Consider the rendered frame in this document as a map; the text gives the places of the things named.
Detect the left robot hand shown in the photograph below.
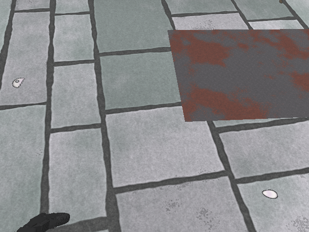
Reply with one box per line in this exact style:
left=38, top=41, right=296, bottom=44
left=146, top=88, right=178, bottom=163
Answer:
left=16, top=213, right=70, bottom=232

